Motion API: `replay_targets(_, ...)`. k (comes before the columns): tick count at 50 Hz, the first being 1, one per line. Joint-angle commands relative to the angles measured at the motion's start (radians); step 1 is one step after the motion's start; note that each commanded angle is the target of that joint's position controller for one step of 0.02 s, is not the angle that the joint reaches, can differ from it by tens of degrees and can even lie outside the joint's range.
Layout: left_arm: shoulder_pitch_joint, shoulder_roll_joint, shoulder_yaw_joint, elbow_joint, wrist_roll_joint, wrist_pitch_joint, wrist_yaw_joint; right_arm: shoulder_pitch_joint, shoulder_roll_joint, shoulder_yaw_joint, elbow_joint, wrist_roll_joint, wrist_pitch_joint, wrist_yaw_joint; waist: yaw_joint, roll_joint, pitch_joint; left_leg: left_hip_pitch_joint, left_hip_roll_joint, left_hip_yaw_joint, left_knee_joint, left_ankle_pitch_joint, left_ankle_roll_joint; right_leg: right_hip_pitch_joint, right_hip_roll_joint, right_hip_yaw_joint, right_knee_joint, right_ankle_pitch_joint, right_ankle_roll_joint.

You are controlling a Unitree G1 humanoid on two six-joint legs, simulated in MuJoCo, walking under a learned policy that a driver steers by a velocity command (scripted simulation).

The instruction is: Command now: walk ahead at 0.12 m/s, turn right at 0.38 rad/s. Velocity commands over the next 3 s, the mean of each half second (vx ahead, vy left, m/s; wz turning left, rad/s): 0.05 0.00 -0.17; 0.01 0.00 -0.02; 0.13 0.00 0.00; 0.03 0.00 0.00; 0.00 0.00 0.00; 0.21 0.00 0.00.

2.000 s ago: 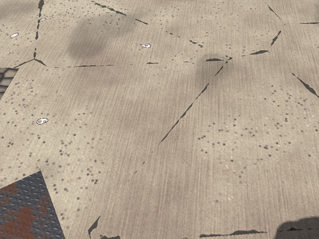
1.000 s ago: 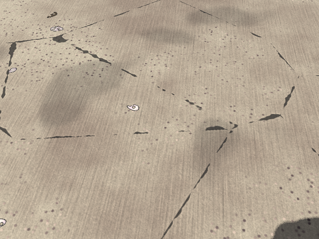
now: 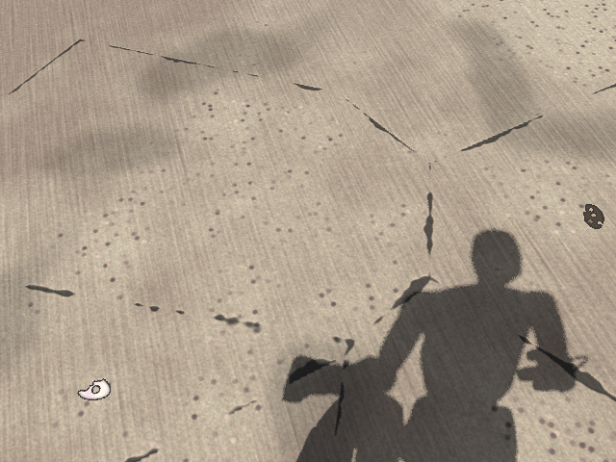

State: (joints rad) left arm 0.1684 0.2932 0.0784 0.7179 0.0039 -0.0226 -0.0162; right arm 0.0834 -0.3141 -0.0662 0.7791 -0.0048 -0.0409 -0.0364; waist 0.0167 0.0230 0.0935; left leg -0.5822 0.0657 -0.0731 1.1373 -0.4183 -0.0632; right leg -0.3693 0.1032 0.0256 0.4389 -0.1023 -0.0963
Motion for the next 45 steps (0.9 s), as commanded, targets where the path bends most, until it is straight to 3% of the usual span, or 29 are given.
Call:
replay_targets(1,-0.007,0.144,0.034,-0.063,0.0,-0.01,0.019,0.143,-0.068,-0.019,-0.009,-0.005,0.018,-0.013,-0.047,-0.085,-0.248,0.067,0.004,0.011,-0.082,0.085,-0.023,0.132,-0.274,0.201,-0.099,0.553,-0.189)
replay_targets(6,-0.026,0.128,0.018,-0.049,0.008,0.014,0.035,0.053,-0.065,-0.014,-0.026,0.005,0.031,-0.009,-0.01,-0.128,-0.213,0.119,0.01,0.004,-0.305,0.211,-0.029,0.107,-0.249,0.207,-0.128,0.183,-0.141)
replay_targets(9,-0.021,0.114,0.007,-0.031,0.014,0.021,0.03,0.032,-0.07,-0.014,-0.028,0.006,0.024,-0.001,0.006,-0.147,-0.182,0.181,-0.004,0.012,-0.426,0.182,-0.02,0.111,-0.256,0.238,-0.105,0.109,-0.136)
replay_targets(11,-0.027,0.095,-0.006,-0.02,0.008,0.024,0.026,0.049,-0.063,-0.013,-0.023,0.003,0.013,0.008,-0.012,-0.141,-0.178,0.254,-0.02,0.029,-0.557,0.188,0.002,0.125,-0.255,0.254,-0.048,0.143,-0.117)
replay_targets(12,-0.027,0.077,-0.015,-0.014,0.001,0.024,0.025,0.072,-0.053,-0.009,-0.015,-0.003,0.005,0.014,-0.038,-0.124,-0.173,0.331,-0.027,0.04,-0.7,0.308,0.021,0.113,-0.234,0.249,-0.017,0.139,-0.084)
replay_targets(13,0.013,0.054,-0.025,-0.004,0.006,0.019,0.026,0.081,-0.078,-0.01,-0.014,-0.017,-0.003,0.016,-0.029,-0.083,-0.18,0.418,0.03,-0.021,-0.759,0.471,0.047,0.09,-0.197,0.243,0.01,0.085,-0.032)
replay_targets(14,0.083,0.045,-0.026,0.002,0.028,0.011,0.024,0.083,-0.153,-0.023,-0.024,-0.025,-0.002,0.011,0.026,0.051,-0.207,0.5,0.153,-0.12,-0.722,0.708,0.102,0.043,-0.113,0.175,0.1,-0.079,0.016)
replay_targets(15,0.119,0.032,-0.026,0.008,0.019,0.008,0.024,0.045,-0.129,-0.016,-0.007,-0.025,0.004,0.012,0.068,0.176,-0.213,0.452,0.194,-0.162,-0.714,0.662,0.192,0.045,-0.061,0.095,0.097,-0.23,0.055)
replay_targets(16,0.069,0.06,-0.025,0.008,0.024,0.012,0.025,0.017,-0.065,-0.004,-0.011,-0.016,0.006,0.019,0.042,0.159,-0.203,0.381,0.166,-0.161,-0.739,0.511,0.195,0.117,-0.087,0.087,0.062,-0.191,0.075)
replay_targets(17,0.03,0.081,-0.017,0.008,0.018,0.02,0.027,0.006,-0.051,0.0,-0.012,-0.014,0.005,0.024,0.02,0.122,-0.184,0.373,0.105,-0.103,-0.733,0.411,0.151,0.123,-0.085,0.092,0.05,-0.138,0.072)
replay_targets(19,-0.005,0.086,-0.013,0.007,0.013,0.043,0.03,0.022,-0.078,-0.005,-0.004,-0.01,-0.003,0.028,-0.008,0.078,-0.149,0.365,0.048,-0.045,-0.709,0.347,0.1,0.119,-0.095,0.118,0.037,-0.044,0.052)
replay_targets(21,-0.004,0.074,-0.015,0.013,0.01,0.046,0.029,0.046,-0.073,-0.002,0.015,-0.008,-0.008,0.025,-0.014,0.051,-0.145,0.379,0.029,-0.023,-0.69,0.369,0.086,0.127,-0.104,0.131,0.028,-0.003,0.043)
replay_targets(29,0.009,0.057,-0.011,0.069,0.004,0.034,0.036,0.03,-0.057,0.004,0.053,-0.001,0.007,0.017,-0.027,-0.023,-0.144,0.432,0.008,-0.005,-0.662,0.43,0.096,0.142,-0.11,0.137,0.021,0.075,0.058)
replay_targets(45,0.015,0.064,-0.016,0.206,0.001,0.027,0.052,0.02,-0.051,0.012,0.178,0.0,0.018,0.016,-0.023,-0.021,-0.093,0.424,-0.024,0.012,-0.717,0.334,0.089,0.179,-0.111,0.122,-0.022,0.034,0.073)
